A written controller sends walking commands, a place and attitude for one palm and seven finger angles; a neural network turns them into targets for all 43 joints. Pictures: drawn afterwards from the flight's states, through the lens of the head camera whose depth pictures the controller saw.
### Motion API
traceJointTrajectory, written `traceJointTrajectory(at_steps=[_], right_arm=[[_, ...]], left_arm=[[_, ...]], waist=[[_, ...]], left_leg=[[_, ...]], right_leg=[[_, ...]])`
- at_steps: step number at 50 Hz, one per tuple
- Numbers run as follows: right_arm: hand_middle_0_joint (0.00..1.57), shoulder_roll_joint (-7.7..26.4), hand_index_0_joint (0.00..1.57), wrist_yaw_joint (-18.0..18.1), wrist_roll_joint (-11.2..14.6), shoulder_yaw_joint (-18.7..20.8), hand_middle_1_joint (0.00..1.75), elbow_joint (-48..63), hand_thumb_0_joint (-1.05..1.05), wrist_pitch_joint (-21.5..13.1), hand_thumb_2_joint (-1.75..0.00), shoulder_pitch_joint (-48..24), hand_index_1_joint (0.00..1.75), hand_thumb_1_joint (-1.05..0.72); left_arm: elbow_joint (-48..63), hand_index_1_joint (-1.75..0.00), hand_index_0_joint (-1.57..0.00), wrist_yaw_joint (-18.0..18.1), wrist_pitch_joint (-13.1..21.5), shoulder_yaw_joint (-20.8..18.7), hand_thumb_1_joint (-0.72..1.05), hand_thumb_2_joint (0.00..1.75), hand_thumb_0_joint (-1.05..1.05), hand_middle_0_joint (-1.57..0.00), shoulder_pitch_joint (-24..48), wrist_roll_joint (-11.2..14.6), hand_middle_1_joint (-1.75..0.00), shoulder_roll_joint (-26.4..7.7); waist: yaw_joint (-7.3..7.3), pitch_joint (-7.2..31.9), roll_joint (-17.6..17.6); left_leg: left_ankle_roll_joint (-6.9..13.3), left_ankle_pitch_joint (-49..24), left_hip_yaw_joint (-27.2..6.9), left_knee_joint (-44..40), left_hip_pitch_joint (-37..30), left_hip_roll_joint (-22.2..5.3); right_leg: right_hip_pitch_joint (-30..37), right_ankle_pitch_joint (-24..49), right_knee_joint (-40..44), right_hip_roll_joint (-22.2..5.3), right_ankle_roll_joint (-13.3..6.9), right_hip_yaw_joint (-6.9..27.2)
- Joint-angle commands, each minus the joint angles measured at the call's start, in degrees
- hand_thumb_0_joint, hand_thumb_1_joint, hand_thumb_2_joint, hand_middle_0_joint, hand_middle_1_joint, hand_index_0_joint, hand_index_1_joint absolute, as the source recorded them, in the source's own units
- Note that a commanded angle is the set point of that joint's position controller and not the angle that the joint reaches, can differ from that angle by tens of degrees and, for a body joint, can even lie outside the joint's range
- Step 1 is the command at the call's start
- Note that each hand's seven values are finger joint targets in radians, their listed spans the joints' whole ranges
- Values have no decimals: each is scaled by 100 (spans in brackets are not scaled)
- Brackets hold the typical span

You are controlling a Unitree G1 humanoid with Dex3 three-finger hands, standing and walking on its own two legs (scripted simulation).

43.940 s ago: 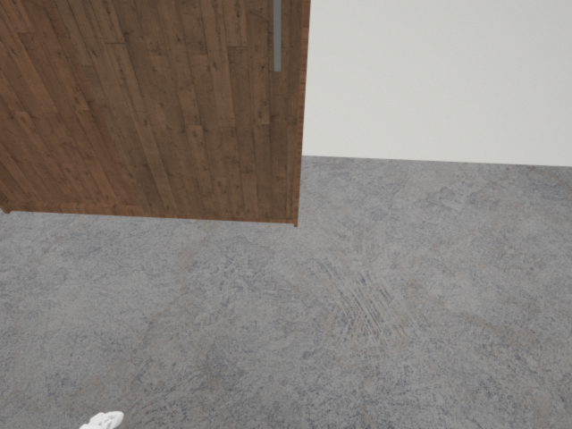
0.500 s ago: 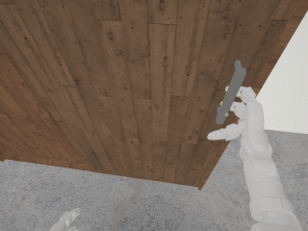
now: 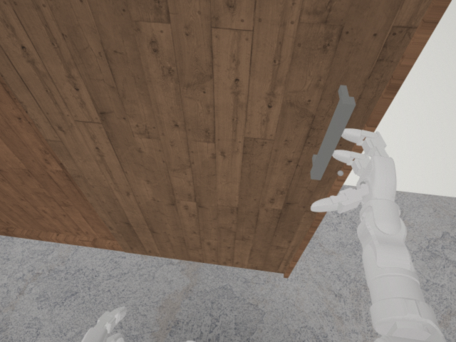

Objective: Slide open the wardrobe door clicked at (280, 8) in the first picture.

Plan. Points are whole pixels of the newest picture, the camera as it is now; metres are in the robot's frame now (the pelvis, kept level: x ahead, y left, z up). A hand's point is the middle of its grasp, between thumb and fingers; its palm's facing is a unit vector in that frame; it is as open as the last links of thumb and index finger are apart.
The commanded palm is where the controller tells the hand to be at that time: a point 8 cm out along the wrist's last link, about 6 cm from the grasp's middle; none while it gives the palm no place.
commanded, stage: slip the hand off the handle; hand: right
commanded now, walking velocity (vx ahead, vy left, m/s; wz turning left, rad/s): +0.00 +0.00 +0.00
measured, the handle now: (328, 136) +0.46 -0.13 +0.12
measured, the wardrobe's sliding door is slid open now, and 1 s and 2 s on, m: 0.00 0.00 0.00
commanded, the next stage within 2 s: draw the hand back to the body in 1.02 s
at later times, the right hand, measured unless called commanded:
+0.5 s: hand (371, 184) +0.38 -0.20 +0.10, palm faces +0.05 +1.00 -0.02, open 14.7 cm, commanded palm +0.33 -0.24 +0.10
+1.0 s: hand (379, 232) +0.29 -0.19 +0.09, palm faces +0.07 +1.00 -0.01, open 14.7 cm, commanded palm +0.25 -0.24 +0.10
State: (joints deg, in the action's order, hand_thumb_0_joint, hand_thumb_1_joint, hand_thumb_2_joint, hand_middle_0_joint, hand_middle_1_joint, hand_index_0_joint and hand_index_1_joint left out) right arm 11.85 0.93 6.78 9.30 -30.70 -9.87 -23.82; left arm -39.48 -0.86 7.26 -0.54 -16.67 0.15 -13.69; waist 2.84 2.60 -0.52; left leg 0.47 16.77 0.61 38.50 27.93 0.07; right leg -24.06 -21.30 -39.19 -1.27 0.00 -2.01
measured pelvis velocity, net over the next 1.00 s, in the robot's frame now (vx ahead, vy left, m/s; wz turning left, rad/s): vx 0.00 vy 0.00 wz -0.03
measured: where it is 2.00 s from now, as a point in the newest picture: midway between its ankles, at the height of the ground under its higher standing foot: outside the picture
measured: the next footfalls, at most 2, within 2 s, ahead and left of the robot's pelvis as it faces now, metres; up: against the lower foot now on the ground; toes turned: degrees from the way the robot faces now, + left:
none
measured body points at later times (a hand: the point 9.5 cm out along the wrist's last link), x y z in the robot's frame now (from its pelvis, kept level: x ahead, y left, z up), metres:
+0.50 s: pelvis +0.01 -0.01 +0.00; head +0.04 -0.01 +0.45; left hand +0.10 +0.25 -0.10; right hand +0.37 -0.25 +0.10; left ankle +0.03 +0.11 -0.72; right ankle -0.02 -0.12 -0.72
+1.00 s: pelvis +0.00 +0.00 +0.00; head +0.01 +0.00 +0.45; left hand +0.19 +0.23 -0.08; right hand +0.28 -0.25 +0.09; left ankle +0.03 +0.11 -0.72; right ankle -0.02 -0.12 -0.72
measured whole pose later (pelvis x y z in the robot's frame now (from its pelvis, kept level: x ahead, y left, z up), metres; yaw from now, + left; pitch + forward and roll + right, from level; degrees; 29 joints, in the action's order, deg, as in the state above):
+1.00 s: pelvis +0.00 +0.00 +0.00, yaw -2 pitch +2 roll +0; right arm 13.4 -9.8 13.2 9.7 -9.2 -5.2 -0.6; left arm -36.1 2.9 10.3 2.0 -11.8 1.5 -13.8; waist -0.8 2.3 -1.0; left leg 0.4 17.4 2.1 37.7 22.7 -0.5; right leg -19.8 -21.6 -39.0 -0.8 0.0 -0.4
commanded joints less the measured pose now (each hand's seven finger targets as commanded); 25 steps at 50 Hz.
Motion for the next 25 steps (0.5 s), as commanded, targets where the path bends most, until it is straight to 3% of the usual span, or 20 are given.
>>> traceJointTrajectory(at_steps=[1, 4, 5, 8, 11, 13, 16, 18, 20, 21, 23, 25], right_arm=[[25, 862, 25, -222, 134, 106, 115, 1029, 0, -391, -20, -2415, 115, 55], [25, 1151, 25, -397, 200, 330, 115, 995, 0, -325, -20, -2293, 115, 55], [25, 990, 25, -463, 217, 179, 115, 1003, 0, -318, -20, -2343, 115, 55], [25, 1204, 25, -547, 273, 393, 115, 1081, 0, -340, -20, -2165, 115, 55], [25, 1348, 25, -609, 314, 496, 115, 885, 0, -345, -20, -2317, 115, 55], [25, 1645, 25, -632, 313, 724, 115, 962, 0, -400, -20, -2349, 115, 55], [25, 1681, 25, -710, 326, 710, 115, 818, 0, -439, -20, -2533, 115, 55], [25, 1535, 25, -807, 377, 633, 115, 972, 0, -490, -20, -2278, 115, 55], [25, 1291, 25, -926, 469, 473, 115, 1337, 0, -525, -20, -1674, 115, 55], [25, 1273, 25, -971, 502, 475, 115, 1512, 0, -525, -20, -1432, 115, 55], [25, 1244, 25, -1036, 569, 517, 115, 1569, 0, -442, -20, -727, 115, 55], [25, 1119, 25, -1045, 591, 404, 115, 1748, 0, -335, -20, -716, 115, 55]], left_arm=[[595, -30, -20, 131, 258, -303, 90, 90, 0, -20, -46, 102, -30, -877], [634, -30, -20, 165, 255, -320, 90, 90, 0, -20, -51, 138, -30, -923], [637, -30, -20, 161, 258, -299, 90, 90, 0, -20, -70, 142, -30, -900], [680, -30, -20, 176, 277, -310, 90, 90, 0, -20, -113, 140, -30, -919], [645, -30, -20, 201, 255, -282, 90, 90, 0, -20, -137, 154, -30, -938], [672, -30, -20, 235, 243, -284, 90, 90, 0, -20, -137, 148, -30, -959], [659, -30, -20, 260, 233, -250, 90, 90, 0, -20, -113, 155, -30, -950], [751, -30, -20, 257, 262, -274, 90, 90, 0, -20, -117, 160, -30, -932], [856, -30, -20, 215, 314, -292, 90, 90, 0, -20, -108, 177, -30, -913], [878, -30, -20, 201, 338, -303, 90, 90, 0, -20, -133, 167, -30, -919], [948, -30, -20, 183, 349, -303, 90, 90, 0, -20, -134, 180, -30, -929], [934, -30, -20, 195, 351, -280, 90, 90, 0, -20, -50, 218, -30, -918]], waist=[[86, 1526, 282], [2, 1581, 62], [26, 1628, 114], [-68, 1786, -94], [0, 1546, 160], [-61, 1641, 53], [-12, 1575, -14], [-69, 1769, -79], [-187, 2053, -391], [-229, 2250, -340], [-278, 2111, -176], [-205, 1717, -43]], left_leg=[[41, -1223, -16, -430, -1087, 98], [70, -1249, -36, -442, -1124, 83], [76, -1313, 2, -415, -1140, 81], [97, -1470, 20, -346, -1191, 103], [84, -1387, 23, -368, -1103, 99], [93, -1373, -1, -351, -1176, 107], [92, -1242, -10, -359, -1093, 105], [107, -1351, -3, -343, -1219, 117], [127, -1652, 32, -266, -1309, 120], [127, -1833, 50, -221, -1409, 128], [105, -1985, 75, -220, -1459, 142], [85, -1877, 112, -260, -1331, 130]], right_leg=[[177, 1229, 481, 146, -114, 55], [225, 1291, 465, 171, -116, 45], [264, 1364, 483, 170, -105, 77], [335, 1599, 451, 168, -81, 100], [182, 1468, 462, 156, -83, 136], [178, 1496, 457, 165, -84, 138], [139, 1352, 466, 156, -77, 155], [265, 1497, 458, 162, -77, 151], [547, 1950, 428, 140, -27, 158], [651, 2231, 412, 122, -4, 187], [602, 2488, 390, 102, -2, 196], [455, 2318, 467, 83, 11, 213]])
